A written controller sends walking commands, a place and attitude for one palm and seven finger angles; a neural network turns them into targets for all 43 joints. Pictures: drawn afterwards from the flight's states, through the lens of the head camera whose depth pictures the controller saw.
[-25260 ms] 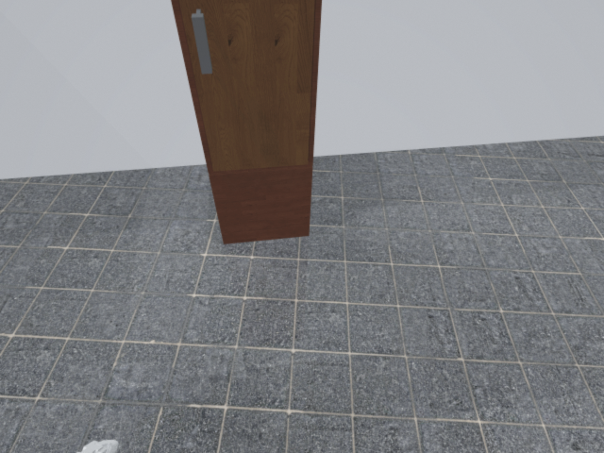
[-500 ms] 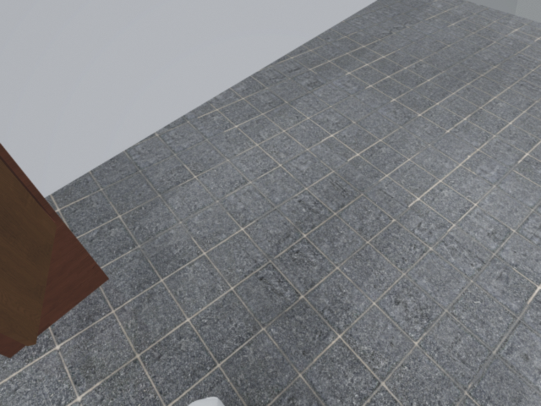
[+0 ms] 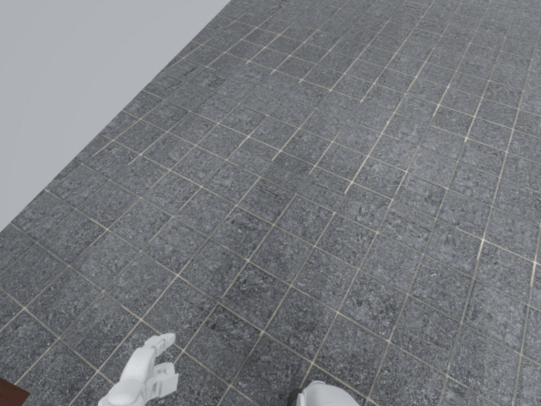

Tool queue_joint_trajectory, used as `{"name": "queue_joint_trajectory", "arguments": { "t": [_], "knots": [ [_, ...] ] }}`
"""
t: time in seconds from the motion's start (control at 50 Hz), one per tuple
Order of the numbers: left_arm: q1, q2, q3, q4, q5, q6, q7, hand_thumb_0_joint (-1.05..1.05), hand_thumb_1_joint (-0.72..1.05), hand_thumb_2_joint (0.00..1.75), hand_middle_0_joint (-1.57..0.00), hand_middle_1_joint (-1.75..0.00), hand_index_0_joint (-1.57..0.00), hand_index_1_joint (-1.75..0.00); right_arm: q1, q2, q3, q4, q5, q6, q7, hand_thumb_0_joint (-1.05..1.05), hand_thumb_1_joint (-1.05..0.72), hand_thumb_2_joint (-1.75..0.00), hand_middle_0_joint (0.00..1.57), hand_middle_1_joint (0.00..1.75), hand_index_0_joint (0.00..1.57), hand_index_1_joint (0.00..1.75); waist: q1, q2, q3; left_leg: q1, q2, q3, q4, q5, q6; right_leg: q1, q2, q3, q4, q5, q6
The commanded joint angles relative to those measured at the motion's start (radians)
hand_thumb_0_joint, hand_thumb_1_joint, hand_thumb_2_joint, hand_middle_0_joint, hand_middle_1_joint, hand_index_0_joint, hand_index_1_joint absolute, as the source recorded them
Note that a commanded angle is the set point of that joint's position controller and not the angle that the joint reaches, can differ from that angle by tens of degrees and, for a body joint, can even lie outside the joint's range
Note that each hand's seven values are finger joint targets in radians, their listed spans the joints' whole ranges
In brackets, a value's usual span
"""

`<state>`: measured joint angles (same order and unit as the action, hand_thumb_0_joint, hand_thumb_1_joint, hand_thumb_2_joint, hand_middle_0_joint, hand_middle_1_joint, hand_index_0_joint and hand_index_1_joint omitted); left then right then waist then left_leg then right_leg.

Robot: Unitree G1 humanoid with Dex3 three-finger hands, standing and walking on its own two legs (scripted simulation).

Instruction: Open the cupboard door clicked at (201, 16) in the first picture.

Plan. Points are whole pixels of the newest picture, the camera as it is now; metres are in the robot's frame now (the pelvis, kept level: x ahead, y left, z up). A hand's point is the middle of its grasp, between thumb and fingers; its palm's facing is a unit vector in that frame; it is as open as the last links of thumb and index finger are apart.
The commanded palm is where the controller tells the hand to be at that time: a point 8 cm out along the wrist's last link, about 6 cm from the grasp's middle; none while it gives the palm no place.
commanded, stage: walk to a spot facing it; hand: left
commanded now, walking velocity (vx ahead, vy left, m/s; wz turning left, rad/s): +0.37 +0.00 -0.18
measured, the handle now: out of the picture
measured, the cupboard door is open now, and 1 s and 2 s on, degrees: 54 54 54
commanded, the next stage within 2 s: turn to face it in 1.06 s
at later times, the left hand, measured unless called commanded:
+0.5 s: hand out of the picture +0.13 +0.14 -0.15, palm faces +0.06 -0.98 -0.18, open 7.3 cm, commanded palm none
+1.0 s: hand (211, 171) +0.63 +0.13 -0.14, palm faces -0.16 -0.94 -0.30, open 7.3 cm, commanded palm none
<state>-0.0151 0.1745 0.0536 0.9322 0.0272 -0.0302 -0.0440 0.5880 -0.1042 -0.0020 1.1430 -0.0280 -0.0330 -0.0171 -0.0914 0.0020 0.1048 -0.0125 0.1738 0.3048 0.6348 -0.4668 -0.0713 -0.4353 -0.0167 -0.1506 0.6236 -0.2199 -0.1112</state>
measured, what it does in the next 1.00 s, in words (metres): walks ahead: left foot, then right foot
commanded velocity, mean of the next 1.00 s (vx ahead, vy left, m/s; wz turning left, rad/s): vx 0.37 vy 0.00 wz -0.08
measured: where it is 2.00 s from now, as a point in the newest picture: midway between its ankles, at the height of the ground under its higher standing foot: (301, 248)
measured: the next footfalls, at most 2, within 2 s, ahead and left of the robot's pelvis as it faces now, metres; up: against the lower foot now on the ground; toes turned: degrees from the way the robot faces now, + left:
left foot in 0.56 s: +0.40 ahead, +0.09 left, +0.00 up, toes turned +3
right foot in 0.98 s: +0.56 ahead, -0.19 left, +0.00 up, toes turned -16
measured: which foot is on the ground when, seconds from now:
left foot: down 0.00-0.00, up 0.02-0.54, down 0.56-0.98, up 1.00-1.00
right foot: down 0.00-0.56, up 0.58-0.96, down 0.98-1.00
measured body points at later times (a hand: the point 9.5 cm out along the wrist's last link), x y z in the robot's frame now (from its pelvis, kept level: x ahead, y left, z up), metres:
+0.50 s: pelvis +0.23 -0.02 +0.02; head +0.26 -0.02 +0.47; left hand +0.13 +0.20 -0.13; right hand +0.39 -0.25 -0.11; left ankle +0.35 +0.10 -0.69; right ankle +0.08 -0.07 -0.72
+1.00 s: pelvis +0.48 -0.07 +0.01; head +0.52 -0.10 +0.45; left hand +0.64 +0.18 -0.12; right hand +0.31 -0.27 -0.14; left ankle +0.37 +0.09 -0.70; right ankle +0.52 -0.18 -0.72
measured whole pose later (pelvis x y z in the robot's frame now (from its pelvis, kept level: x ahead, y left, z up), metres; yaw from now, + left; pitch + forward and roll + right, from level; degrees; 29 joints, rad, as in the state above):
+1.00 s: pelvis +0.48 -0.07 +0.01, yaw -8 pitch +1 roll +1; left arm 0.09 0.25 0.08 1.00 0.02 -0.06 -0.02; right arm 0.49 -0.18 -0.03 1.16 -0.02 -0.03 -0.01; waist -0.05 0.03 0.08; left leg -0.11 0.10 0.15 0.66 -0.48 -0.03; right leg -0.41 -0.06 -0.12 0.62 -0.24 -0.05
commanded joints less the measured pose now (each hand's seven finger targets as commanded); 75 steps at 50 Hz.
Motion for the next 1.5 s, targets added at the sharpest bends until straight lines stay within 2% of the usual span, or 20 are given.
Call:
{"name": "queue_joint_trajectory", "arguments": {
  "t": [0.0,0.08,0.4,0.48,0.5,0.52,0.54,0.56,0.66,0.9,0.92,0.94,0.96,1.02,1.16,1.3,1.32,1.34,1.38,1.48],
  "knots": [
    [0.438,0.26,0.075,0.08,-0.025,-0.017,0.045,0.0,0.9,0.9,-0.2,-0.3,-0.2,-0.3,-0.19,-0.134,-0.054,-0.154,0.023,-0.031,-0.001,0.0,-0.9,-0.9,0.2,0.3,0.2,0.3,0.225,-0.163,-0.229,-0.709,-0.047,-0.264,0.797,-0.038,0.039,0.648,-0.405,0.626,-0.311,0.185,-0.168],
    [0.239,0.091,0.021,0.048,-0.013,-0.035,0.055,0.0,0.9,0.9,-0.2,-0.3,-0.2,-0.3,-0.144,-0.07,-0.051,-0.099,0.003,0.014,0.004,0.0,-0.9,-0.9,0.2,0.3,0.2,0.3,0.054,-0.079,-0.066,-0.504,0.022,-0.265,0.533,0.14,0.027,0.2,-0.249,0.287,-0.412,0.158,-0.078],
    [0.514,0.092,-0.004,0.187,-0.01,-0.07,0.066,0.0,0.9,0.9,-0.2,-0.3,-0.2,-0.3,-0.639,-0.112,-0.053,-0.252,0.013,0.005,0.048,0.0,-0.9,-0.9,0.2,0.3,0.2,0.3,0.133,-0.092,0.023,-0.644,-0.079,-0.216,0.116,0.262,0.056,0.522,-0.239,0.257,-0.385,0.607,-0.051],
    [0.489,0.126,0.006,0.195,-0.013,-0.07,0.065,0.0,0.9,0.9,-0.2,-0.3,-0.2,-0.3,-0.447,-0.137,-0.056,-0.185,0.003,-0.013,0.026,0.0,-0.9,-0.9,0.2,0.3,0.2,0.3,0.03,-0.09,-0.072,-0.269,-0.204,-0.109,-0.064,0.253,0.109,0.464,-0.185,0.158,-0.117,0.979,-0.005],
    [0.47,0.12,0.004,0.184,-0.017,-0.07,0.063,0.0,0.9,0.9,-0.2,-0.3,-0.2,-0.3,-0.296,-0.174,-0.068,-0.139,-0.003,-0.018,0.015,0.0,-0.9,-0.9,0.2,0.3,0.2,0.3,-0.037,-0.085,-0.132,-0.003,-0.156,-0.161,-0.106,0.331,0.147,0.286,-0.171,0.145,0.072,0.867,0.025],
    [0.483,0.073,0.001,0.158,-0.022,-0.07,0.056,0.0,0.9,0.9,-0.2,-0.3,-0.2,-0.3,-0.138,-0.283,-0.096,-0.103,-0.019,-0.023,0.005,0.0,-0.9,-0.9,0.2,0.3,0.2,0.3,-0.079,0.088,-0.251,0.242,0.102,-0.506,-0.128,0.36,0.249,0.03,-0.061,0.096,0.365,0.439,0.07],
    [0.47,0.037,-0.008,0.119,-0.027,-0.077,0.048,0.0,0.9,0.9,-0.2,-0.3,-0.2,-0.3,-0.046,-0.34,-0.103,-0.089,-0.013,-0.019,0.0,0.0,-0.9,-0.9,0.2,0.3,0.2,0.3,-0.068,0.206,-0.301,0.301,0.334,-0.791,-0.26,0.473,0.37,-0.134,0.035,0.095,0.692,-0.274,0.074],
    [0.395,0.059,0.0,0.097,-0.02,-0.069,0.053,0.0,0.9,0.9,-0.2,-0.3,-0.2,-0.3,-0.098,-0.332,-0.1,-0.101,0.003,-0.017,-0.002,0.0,-0.9,-0.9,0.2,0.3,0.2,0.3,-0.046,0.082,-0.207,0.152,0.339,-0.793,-0.317,0.358,0.371,-0.211,-0.002,0.171,0.799,-0.288,0.067],
    [0.382,-0.019,0.009,0.104,0.006,-0.01,0.02,0.0,0.9,0.9,-0.2,-0.3,-0.2,-0.3,-0.273,-0.161,-0.054,-0.129,0.001,-0.054,-0.009,0.0,-0.9,-0.9,0.2,0.3,0.2,0.3,0.105,0.107,-0.034,-0.238,0.141,-0.405,-0.461,0.261,0.22,-0.148,-0.113,0.165,0.589,-0.064,0.102],
    [0.179,0.073,0.016,0.041,0.0,-0.011,0.003,0.0,0.9,0.9,-0.2,-0.3,-0.2,-0.3,-0.115,-0.215,-0.051,-0.053,-0.007,-0.031,0.005,0.0,-0.9,-0.9,0.2,0.3,0.2,0.3,0.108,0.06,-0.023,-0.171,0.094,-0.223,-0.319,0.439,0.17,0.174,-0.019,-0.001,-0.056,0.035,0.072],
    [0.32,0.113,0.026,0.086,0.001,-0.023,0.009,0.0,0.9,0.9,-0.2,-0.3,-0.2,-0.3,-0.13,-0.211,-0.051,-0.051,0.0,-0.03,0.009,0.0,-0.9,-0.9,0.2,0.3,0.2,0.3,0.176,0.016,-0.096,-0.217,0.049,-0.176,-0.124,0.542,0.139,0.373,-0.019,0.032,-0.107,0.02,0.045],
    [0.498,0.213,0.053,0.136,0.009,-0.038,0.023,0.0,0.9,0.9,-0.2,-0.3,-0.2,-0.3,-0.126,-0.169,-0.043,-0.067,0.016,-0.036,0.017,0.0,-0.9,-0.9,0.2,0.3,0.2,0.3,0.243,-0.165,-0.231,-0.438,-0.038,-0.105,0.186,0.416,0.093,0.68,-0.227,0.293,-0.169,-0.06,-0.028],
    [0.592,0.305,0.072,0.159,-0.008,-0.037,0.035,0.0,0.9,0.9,-0.2,-0.3,-0.2,-0.3,-0.132,-0.134,-0.039,-0.107,0.025,-0.04,0.013,0.0,-0.9,-0.9,0.2,0.3,0.2,0.3,0.252,-0.358,-0.307,-0.653,-0.141,-0.134,0.51,-0.155,0.06,0.809,-0.473,0.655,-0.302,0.012,-0.128],
    [0.401,0.186,0.038,0.103,-0.017,-0.033,0.058,0.0,0.9,0.9,-0.2,-0.3,-0.2,-0.3,-0.286,-0.147,-0.053,-0.124,0.023,-0.032,0.01,0.0,-0.9,-0.9,0.2,0.3,0.2,0.3,0.173,-0.089,-0.165,-0.693,-0.014,-0.313,0.63,0.045,0.062,0.535,-0.399,0.396,-0.307,0.293,-0.096],
    [0.301,0.073,0.005,0.103,-0.006,-0.068,0.056,0.0,0.9,0.9,-0.2,-0.3,-0.2,-0.3,-0.238,-0.042,-0.044,-0.1,0.01,0.017,0.036,0.0,-0.9,-0.9,0.2,0.3,0.2,0.3,0.052,-0.118,-0.042,-0.511,-0.055,-0.2,0.228,0.249,0.043,0.297,-0.257,-0.005,-0.361,0.529,-0.005],
    [0.265,0.166,0.025,0.074,-0.012,-0.039,0.067,0.0,0.9,0.9,-0.2,-0.3,-0.2,-0.3,-0.234,-0.159,-0.061,-0.152,0.004,0.021,0.039,0.0,-0.9,-0.9,0.2,0.3,0.2,0.3,-0.009,-0.103,-0.114,-0.246,-0.144,-0.162,-0.05,0.377,0.094,0.343,-0.277,-0.08,-0.012,0.687,0.07],
    [0.277,0.163,0.025,0.058,-0.017,-0.027,0.065,0.0,0.9,0.9,-0.2,-0.3,-0.2,-0.3,-0.146,-0.234,-0.076,-0.144,-0.005,0.02,0.034,0.0,-0.9,-0.9,0.2,0.3,0.2,0.3,-0.038,0.049,-0.193,-0.071,-0.074,-0.278,-0.082,0.651,0.143,0.223,-0.211,-0.103,0.21,0.455,0.115],
    [0.32,0.109,0.023,0.021,-0.038,-0.018,0.059,0.0,0.9,0.9,-0.2,-0.3,-0.2,-0.3,-0.084,-0.342,-0.098,-0.153,-0.013,0.015,0.022,0.0,-0.9,-0.9,0.2,0.3,0.2,0.3,-0.041,0.339,-0.274,0.09,0.212,-0.669,-0.15,1.061,0.303,-0.024,-0.051,-0.092,0.54,-0.322,0.178],
    [0.246,0.102,0.02,-0.037,-0.024,0.001,0.067,0.0,0.9,0.9,-0.2,-0.3,-0.2,-0.3,-0.18,-0.382,-0.1,-0.184,0.003,0.019,0.001,0.0,-0.9,-0.9,0.2,0.3,0.2,0.3,0.002,0.199,-0.262,-0.062,0.273,-0.792,-0.26,0.698,0.35,-0.131,-0.044,0.137,0.756,-0.403,0.16],
    [0.262,0.086,0.031,-0.013,-0.01,0.035,0.05,0.0,0.9,0.9,-0.2,-0.3,-0.2,-0.3,-0.395,-0.297,-0.081,-0.262,-0.001,0.01,-0.001,0.0,-0.9,-0.9,0.2,0.3,0.2,0.3,0.091,0.116,-0.179,-0.313,0.091,-0.546,-0.321,0.425,0.229,-0.047,-0.079,0.15,0.528,-0.203,0.181]
  ]
}}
